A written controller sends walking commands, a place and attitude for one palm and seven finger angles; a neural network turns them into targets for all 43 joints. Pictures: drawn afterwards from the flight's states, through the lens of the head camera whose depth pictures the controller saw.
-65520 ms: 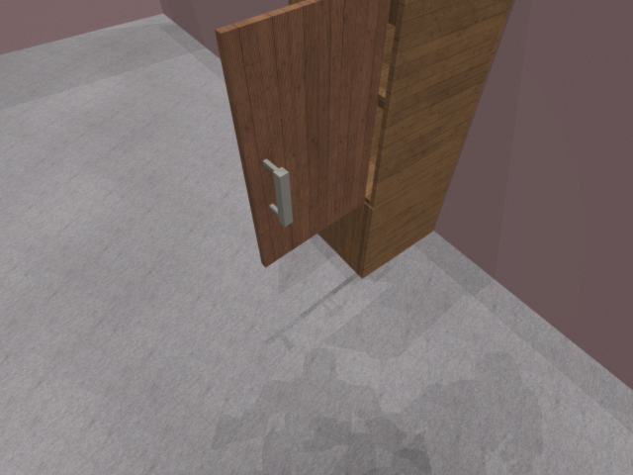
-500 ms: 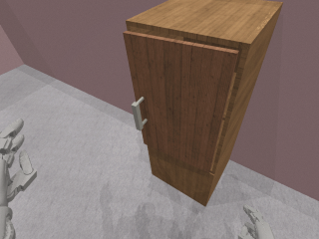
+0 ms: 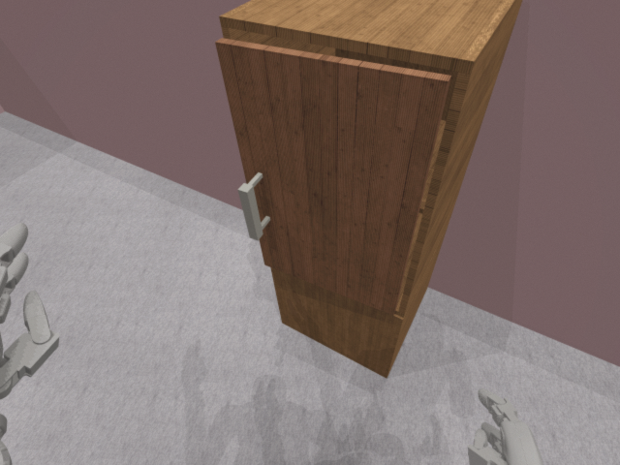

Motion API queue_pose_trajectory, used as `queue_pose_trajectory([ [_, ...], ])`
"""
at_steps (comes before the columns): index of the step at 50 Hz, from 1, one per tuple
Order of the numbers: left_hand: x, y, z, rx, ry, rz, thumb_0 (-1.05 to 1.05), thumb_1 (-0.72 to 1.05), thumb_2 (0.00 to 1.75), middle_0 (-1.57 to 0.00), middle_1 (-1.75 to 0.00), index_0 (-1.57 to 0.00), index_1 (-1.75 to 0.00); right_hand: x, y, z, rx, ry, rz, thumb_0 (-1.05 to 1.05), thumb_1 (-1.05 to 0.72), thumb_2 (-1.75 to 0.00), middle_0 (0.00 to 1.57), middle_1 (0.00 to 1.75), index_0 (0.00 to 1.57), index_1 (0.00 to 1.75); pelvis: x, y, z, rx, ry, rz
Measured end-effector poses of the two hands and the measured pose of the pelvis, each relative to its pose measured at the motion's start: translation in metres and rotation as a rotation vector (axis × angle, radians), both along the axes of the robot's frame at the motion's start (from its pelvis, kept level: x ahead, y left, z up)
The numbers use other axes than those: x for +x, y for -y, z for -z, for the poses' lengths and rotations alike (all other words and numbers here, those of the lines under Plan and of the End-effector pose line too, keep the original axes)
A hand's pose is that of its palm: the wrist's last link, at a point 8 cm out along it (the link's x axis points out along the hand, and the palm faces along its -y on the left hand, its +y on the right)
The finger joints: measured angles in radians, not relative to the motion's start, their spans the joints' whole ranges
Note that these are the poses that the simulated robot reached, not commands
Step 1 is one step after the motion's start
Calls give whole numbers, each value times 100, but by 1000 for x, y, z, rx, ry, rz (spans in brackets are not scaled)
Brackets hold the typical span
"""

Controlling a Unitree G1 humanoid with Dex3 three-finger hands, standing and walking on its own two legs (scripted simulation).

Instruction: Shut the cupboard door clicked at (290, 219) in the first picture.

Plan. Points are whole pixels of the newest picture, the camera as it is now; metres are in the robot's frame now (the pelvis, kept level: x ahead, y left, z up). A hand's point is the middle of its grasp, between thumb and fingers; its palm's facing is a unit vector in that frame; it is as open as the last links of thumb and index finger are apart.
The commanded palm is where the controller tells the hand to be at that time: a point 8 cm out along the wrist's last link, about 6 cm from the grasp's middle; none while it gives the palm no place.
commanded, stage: step back with the hand held close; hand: left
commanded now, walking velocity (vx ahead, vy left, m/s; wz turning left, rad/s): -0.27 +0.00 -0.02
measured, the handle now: (256, 206) +0.63 +0.17 -0.08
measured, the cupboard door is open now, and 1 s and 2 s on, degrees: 4 4 4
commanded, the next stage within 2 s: stop stepping back and stand still in 1.46 s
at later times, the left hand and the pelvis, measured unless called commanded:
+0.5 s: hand out of the picture +0.13 +0.28 +0.15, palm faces +0.47 -0.75 -0.46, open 7.4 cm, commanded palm +0.07 +0.31 +0.18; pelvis -0.07 +0.01 -0.02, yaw +0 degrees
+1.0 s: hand out of the picture +0.09 +0.27 +0.16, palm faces +0.47 -0.73 -0.50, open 7.4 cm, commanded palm +0.01 +0.31 +0.18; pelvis -0.11 +0.00 -0.02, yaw +4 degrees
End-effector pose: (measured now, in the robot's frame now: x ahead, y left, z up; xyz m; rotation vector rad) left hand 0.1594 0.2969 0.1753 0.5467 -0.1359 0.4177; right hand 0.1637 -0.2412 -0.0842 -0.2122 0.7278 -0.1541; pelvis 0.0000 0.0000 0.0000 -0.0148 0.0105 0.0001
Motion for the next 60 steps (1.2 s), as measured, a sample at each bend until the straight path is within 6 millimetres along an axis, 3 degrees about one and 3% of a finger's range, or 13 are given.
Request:
queue_pose_trajectory([
  [10, -13, -17, -7, 61, 5, 34, 2, 89, 89, -21, -30, -21, -30, -24, -5, -4, -27, -20, 51, 2, -90, -90, 20, 30, 20, 30, -21, -13, 4, 11, -5, 17],
  [24, -70, -15, 4, 53, 111, 12, 2, 89, 89, -21, -30, -21, -30, -72, -10, -1, -41, 6, -2, 1, -90, -89, 20, 30, 20, 30, -65, -6, 15, -7, 7, -5],
  [33, -89, -11, -2, 77, 175, 20, 2, 89, 89, -21, -30, -21, -30, -100, -2, 2, -64, -9, -8, 2, -90, -89, 21, 30, 20, 30, -83, -1, 17, -9, 11, -22],
  [49, -112, -10, -3, 125, 174, 56, 2, 89, 89, -21, -30, -22, -30, -121, -1, 3, -67, 3, 1, 2, -90, -90, 20, 30, 20, 30, -110, -2, 22, -4, 3, -50],
  [55, -147, -14, -4, 175, 197, -19, 2, 89, 89, -21, -30, -22, -30, -117, -4, 12, -58, 18, -61, 2, -90, -90, 20, 30, 20, 30, -120, 7, 32, -3, 24, -112],
  [60, -174, -10, -1, 98, 219, -69, 2, 89, 89, -21, -30, -22, -30, -116, -10, 12, -57, 14, -117, 2, -90, -89, 20, 30, 20, 30, -136, 7, 29, 21, 19, -110],
])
